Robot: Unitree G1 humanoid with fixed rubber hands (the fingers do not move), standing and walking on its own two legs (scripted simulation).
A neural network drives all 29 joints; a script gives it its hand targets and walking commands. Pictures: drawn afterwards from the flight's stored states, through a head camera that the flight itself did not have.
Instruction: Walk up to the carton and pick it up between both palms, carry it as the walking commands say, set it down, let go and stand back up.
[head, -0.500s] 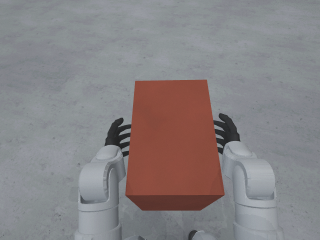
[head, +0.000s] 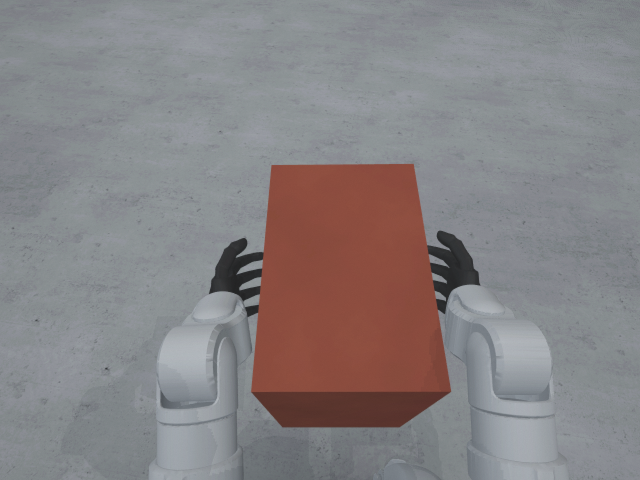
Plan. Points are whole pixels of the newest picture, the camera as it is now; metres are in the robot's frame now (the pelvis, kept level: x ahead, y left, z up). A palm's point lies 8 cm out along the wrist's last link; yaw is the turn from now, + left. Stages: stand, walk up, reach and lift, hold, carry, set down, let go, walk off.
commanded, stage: carry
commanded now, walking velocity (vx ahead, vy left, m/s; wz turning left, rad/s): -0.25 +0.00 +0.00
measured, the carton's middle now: (341, 308) +0.32 +0.01 +0.01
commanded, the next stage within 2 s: none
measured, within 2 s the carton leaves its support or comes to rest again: neither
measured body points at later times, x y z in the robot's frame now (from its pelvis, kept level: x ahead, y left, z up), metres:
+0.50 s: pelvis -0.08 +0.02 +0.00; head -0.06 +0.02 +0.45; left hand +0.23 +0.13 +0.08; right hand +0.21 -0.13 +0.09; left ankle -0.06 +0.11 -0.73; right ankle -0.06 -0.10 -0.67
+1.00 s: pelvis -0.22 +0.03 -0.01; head -0.19 +0.04 +0.44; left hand +0.10 +0.12 +0.07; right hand +0.07 -0.14 +0.08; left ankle -0.17 +0.11 -0.73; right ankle -0.16 -0.11 -0.70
